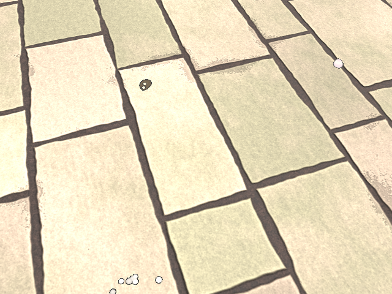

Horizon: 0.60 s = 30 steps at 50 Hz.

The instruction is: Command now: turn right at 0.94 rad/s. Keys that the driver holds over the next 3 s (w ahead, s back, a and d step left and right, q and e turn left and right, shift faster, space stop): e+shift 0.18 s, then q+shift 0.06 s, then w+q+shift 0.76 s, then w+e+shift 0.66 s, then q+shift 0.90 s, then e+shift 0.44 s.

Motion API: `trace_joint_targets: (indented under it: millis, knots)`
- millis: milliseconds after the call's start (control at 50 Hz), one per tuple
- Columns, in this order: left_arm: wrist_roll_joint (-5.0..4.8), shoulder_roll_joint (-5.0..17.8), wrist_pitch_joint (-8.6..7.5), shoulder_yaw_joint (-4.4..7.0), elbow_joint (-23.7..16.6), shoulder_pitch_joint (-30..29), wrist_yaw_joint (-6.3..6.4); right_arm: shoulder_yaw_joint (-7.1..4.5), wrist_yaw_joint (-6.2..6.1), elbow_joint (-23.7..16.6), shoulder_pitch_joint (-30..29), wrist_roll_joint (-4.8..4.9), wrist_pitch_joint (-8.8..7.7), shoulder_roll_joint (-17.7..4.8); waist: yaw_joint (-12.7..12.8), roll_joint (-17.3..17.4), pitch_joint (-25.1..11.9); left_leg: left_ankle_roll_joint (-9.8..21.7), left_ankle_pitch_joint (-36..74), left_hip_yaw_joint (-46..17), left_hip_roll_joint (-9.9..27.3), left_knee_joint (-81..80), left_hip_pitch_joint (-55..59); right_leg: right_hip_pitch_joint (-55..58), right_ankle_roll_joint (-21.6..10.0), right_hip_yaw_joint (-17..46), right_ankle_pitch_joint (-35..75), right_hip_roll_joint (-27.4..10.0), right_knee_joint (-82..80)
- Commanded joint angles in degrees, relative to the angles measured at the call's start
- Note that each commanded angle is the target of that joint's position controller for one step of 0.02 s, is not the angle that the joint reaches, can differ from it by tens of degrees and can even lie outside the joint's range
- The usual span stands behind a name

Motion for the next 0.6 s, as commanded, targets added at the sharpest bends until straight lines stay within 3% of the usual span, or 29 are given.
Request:
trace_joint_targets:
  millis: [20,40,60,80,100,120,160,200,240,280,300,320,340,400,440,460,480,500,520,540,560,600]
  knots:
    - [-0.90,2.71,-0.97,0.33,-4.06,0.60,0.19,-2.60,-1.41,-3.41,3.54,-0.70,-1.80,-10.27,-1.45,2.73,-7.11,3.42,-0.87,-9.82,12.73,-20.05,15.75,-5.10,1.47,6.49,-17.37,-5.33,5.16]
    - [-0.81,1.72,-1.06,0.18,-4.86,2.14,0.59,-3.20,-1.09,-5.67,-0.25,-1.08,-1.09,-14.61,-0.79,13.23,-6.58,9.55,-3.85,-26.17,25.81,-22.75,16.48,-14.51,3.80,-8.39,-25.61,2.29,19.32]
    - [1.48,7.91,-1.10,1.38,-4.28,0.63,0.49,-2.74,-0.64,-4.90,0.16,-1.57,-0.55,-11.48,-0.94,8.98,-4.74,12.42,5.51,-22.88,25.67,-20.60,12.59,-15.45,4.63,-10.50,-22.07,-3.81,27.48]
    - [1.60,8.41,-0.93,1.80,-3.59,0.59,-0.02,-1.85,-0.43,-5.18,-0.48,-1.09,-0.28,-7.83,-0.47,6.40,-3.97,11.87,11.65,-15.48,22.50,-18.10,11.48,-14.46,4.68,-11.26,-18.57,-5.88,31.28]
    - [1.44,7.30,-0.42,1.56,-2.72,1.61,-0.67,-1.47,-0.23,-5.32,-1.35,-0.95,-0.16,-6.38,-0.10,5.83,-2.96,10.63,16.46,-8.40,18.62,-16.54,10.49,-13.99,4.85,-12.18,-15.58,-6.60,35.36]
    - [1.09,6.48,0.13,1.30,-2.33,2.85,-1.50,-1.40,-0.36,-5.64,-1.72,-1.05,-0.05,-6.33,0.36,7.76,-3.70,9.90,19.73,-4.05,16.41,-15.33,11.58,-14.42,5.17,-13.46,-13.67,-7.06,39.39]
    - [0.16,5.98,0.75,0.71,-2.42,2.52,-2.43,-1.40,-0.36,-5.95,0.13,-1.32,0.01,-5.91,-0.83,8.71,-4.15,10.19,27.88,1.47,15.45,-13.59,13.37,-15.67,6.18,-16.14,-12.56,-8.37,42.32]
    - [-0.03,4.97,0.86,-0.07,-3.61,-1.16,-2.53,-1.82,0.02,-4.97,4.85,-1.46,-0.20,-6.13,-3.56,8.95,-4.25,11.18,32.45,2.01,16.07,-12.56,16.19,-16.74,6.81,-17.12,-13.12,-9.15,39.68]
    - [-0.11,3.36,0.96,-0.87,-4.19,-3.39,-2.13,-2.48,0.42,-2.98,9.29,-1.29,-0.76,-7.19,-5.15,9.40,-5.06,12.81,38.51,0.39,17.19,-10.92,19.01,-16.12,6.44,-15.12,-15.28,-7.55,35.71]
    - [0.38,2.37,0.74,-1.64,-3.69,-3.44,-2.11,-3.04,1.45,-1.42,12.76,-1.44,-1.46,-7.90,-6.41,10.49,-7.35,12.89,7.68,-3.61,17.46,-15.90,20.59,-15.14,4.39,-13.30,-14.51,-6.97,29.57]
    - [0.84,2.04,0.47,-1.97,-3.36,-3.95,-2.30,-3.03,2.04,-0.79,12.67,-1.31,-1.75,-7.72,-6.34,11.55,-5.86,12.81,-7.85,-6.42,17.45,-19.69,19.21,-14.65,3.48,-13.04,-13.71,-7.18,25.93]
    - [1.35,2.47,0.12,-2.11,-3.47,-5.22,-2.56,-3.11,2.46,-0.23,11.89,-1.01,-1.85,-7.77,-5.62,12.44,-3.35,12.89,-14.29,-8.42,17.43,-22.12,17.62,-14.17,2.91,-15.14,-13.65,-8.33,22.24]
    - [1.70,2.46,-0.42,-2.44,-3.61,-6.81,-2.71,-3.25,2.89,0.26,11.61,-0.78,-1.90,-7.74,-5.21,12.24,-1.57,13.09,-14.88,-9.05,16.95,-23.19,15.87,-12.44,2.70,-18.70,-14.22,-10.20,17.97]
    - [1.22,0.37,-2.90,-3.74,-3.20,-8.81,-2.04,-4.39,3.80,2.33,13.50,-0.75,-1.58,-9.19,-4.79,9.64,0.65,13.64,-11.41,-8.67,14.70,-22.03,7.37,0.21,1.74,-21.65,-19.44,-8.82,3.64]
    - [0.60,-0.81,-4.52,-4.03,-0.06,-0.72,-0.70,-5.09,3.79,2.72,11.17,0.00,-0.84,-9.36,0.38,5.98,1.69,12.53,-11.27,-7.44,11.72,-17.17,-2.56,15.66,-0.41,-23.25,-6.02,-8.57,-11.31]
    - [0.76,1.48,-5.49,-3.35,2.27,6.64,0.42,-4.91,3.51,1.57,8.45,0.45,-1.19,-7.14,3.95,2.79,-0.40,9.62,-11.44,-5.31,8.61,-10.81,-15.52,31.71,-1.63,-19.35,-3.56,-12.85,-12.20]
    - [1.76,6.66,-6.24,-2.23,3.40,14.59,1.59,-3.32,3.61,-1.35,4.76,1.09,-1.93,-0.56,7.75,-9.00,-5.51,6.83,-14.16,2.08,2.32,7.72,-25.80,42.14,-2.92,-3.19,-22.49,-28.61,-18.49]
    - [2.01,11.72,-6.17,-1.00,2.36,10.80,2.39,-2.89,3.31,-3.92,2.34,1.13,-2.42,0.00,6.46,-11.40,-1.72,6.41,-10.82,5.34,1.03,19.05,-35.58,35.28,-7.08,11.28,-33.96,-38.42,-22.01]
    - [2.20,8.12,-6.54,-1.63,1.81,7.44,2.76,-3.50,3.60,-4.14,1.07,0.53,-2.28,-3.16,4.49,-6.88,1.09,6.88,-6.12,1.54,5.34,25.44,-36.36,29.99,-8.40,9.98,-34.82,-38.11,-21.28]
    - [1.58,3.82,-7.10,-2.86,0.99,3.09,2.46,-4.10,4.34,-2.24,3.50,0.57,-2.01,-3.94,1.37,-5.86,2.25,6.25,-1.93,1.26,6.05,28.32,-35.80,28.11,-6.37,3.78,-30.04,-34.05,-21.24]
    - [1.17,1.85,-7.49,-3.41,0.35,0.88,2.17,-4.46,4.97,-0.54,6.26,0.18,-1.55,-4.39,-0.53,-6.21,1.85,5.15,0.64,2.25,6.65,30.06,-34.19,26.43,-4.60,-2.38,-24.14,-31.25,-21.83]
    - [0.81,0.79,-8.27,-3.75,0.89,1.97,2.27,-4.62,6.31,0.26,6.55,-1.17,-0.52,-3.99,-1.05,-6.13,1.96,3.89,4.25,4.88,7.68,35.75,-33.79,23.78,-3.50,-11.08,-15.46,-28.23,-22.91]
Next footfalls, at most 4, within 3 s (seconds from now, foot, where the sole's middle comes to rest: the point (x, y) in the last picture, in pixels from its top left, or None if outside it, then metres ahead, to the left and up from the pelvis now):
0.02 left None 0.08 0.12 -0.77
0.48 right None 0.04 -0.09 -0.77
0.92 left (173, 287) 0.47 0.13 -0.77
1.38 right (173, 168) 0.94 0.18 -0.77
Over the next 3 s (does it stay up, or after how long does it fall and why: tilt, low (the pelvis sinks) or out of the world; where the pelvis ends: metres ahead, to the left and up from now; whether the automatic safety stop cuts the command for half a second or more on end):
stays up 1.31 0.28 0.00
